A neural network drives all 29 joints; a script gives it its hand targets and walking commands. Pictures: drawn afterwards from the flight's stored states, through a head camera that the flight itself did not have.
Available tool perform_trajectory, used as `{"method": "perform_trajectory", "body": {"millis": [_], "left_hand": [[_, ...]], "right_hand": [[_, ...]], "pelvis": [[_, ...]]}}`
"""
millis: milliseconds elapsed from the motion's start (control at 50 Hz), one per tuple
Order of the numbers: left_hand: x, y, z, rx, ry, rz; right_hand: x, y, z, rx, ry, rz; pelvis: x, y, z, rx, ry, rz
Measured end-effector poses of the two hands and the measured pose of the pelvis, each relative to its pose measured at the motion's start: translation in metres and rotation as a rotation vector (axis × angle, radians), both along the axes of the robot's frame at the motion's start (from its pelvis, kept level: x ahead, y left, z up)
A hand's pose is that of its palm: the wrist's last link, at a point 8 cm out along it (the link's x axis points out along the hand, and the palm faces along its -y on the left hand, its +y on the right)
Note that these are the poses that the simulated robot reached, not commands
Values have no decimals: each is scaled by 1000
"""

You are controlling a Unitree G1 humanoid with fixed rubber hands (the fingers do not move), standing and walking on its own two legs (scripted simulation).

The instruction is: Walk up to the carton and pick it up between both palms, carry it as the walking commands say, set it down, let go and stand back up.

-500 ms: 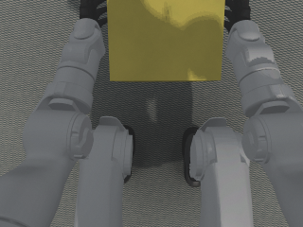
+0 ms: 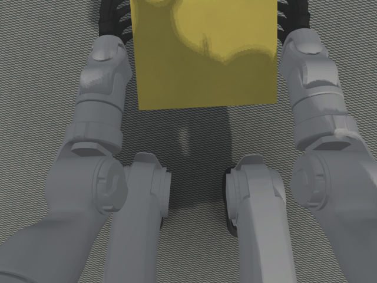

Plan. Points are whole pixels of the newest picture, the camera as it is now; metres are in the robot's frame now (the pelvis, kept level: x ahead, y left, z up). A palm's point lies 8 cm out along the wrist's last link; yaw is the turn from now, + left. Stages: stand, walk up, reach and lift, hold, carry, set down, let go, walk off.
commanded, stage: reach and lift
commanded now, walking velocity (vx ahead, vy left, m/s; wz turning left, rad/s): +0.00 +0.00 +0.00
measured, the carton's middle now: (201, 35) +0.55 -0.01 -0.19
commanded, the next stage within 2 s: none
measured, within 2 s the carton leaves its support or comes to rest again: neither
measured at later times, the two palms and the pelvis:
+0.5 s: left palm (95, 32) +0.51 +0.14 -0.05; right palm (314, 26) +0.51 -0.16 -0.06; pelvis +0.00 +0.00 +0.05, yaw +0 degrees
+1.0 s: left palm (63, 19) +0.49 +0.14 +0.03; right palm (349, 11) +0.50 -0.16 +0.02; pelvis +0.00 +0.00 +0.10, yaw -1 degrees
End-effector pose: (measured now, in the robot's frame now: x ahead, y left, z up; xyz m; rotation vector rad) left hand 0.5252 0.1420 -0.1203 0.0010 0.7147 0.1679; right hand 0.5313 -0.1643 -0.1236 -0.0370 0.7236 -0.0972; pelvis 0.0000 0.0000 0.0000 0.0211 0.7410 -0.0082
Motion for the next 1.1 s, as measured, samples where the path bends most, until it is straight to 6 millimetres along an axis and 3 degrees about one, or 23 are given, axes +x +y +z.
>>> {"method": "perform_trajectory", "body": {"millis": [240, 720, 1100], "left_hand": [[-4, 0, 25, -4, -14, 10], [-22, 1, 105, -13, -19, 16], [-34, 3, 163, -14, -16, 17]], "right_hand": [[-4, 0, 24, 12, -12, -8], [-23, 1, 104, 22, -16, -25], [-36, 3, 162, 24, -14, -31]], "pelvis": [[5, -1, 18, 3, 39, -2], [-2, -1, 69, 0, 38, -6], [6, 0, 110, -5, 19, -7]]}}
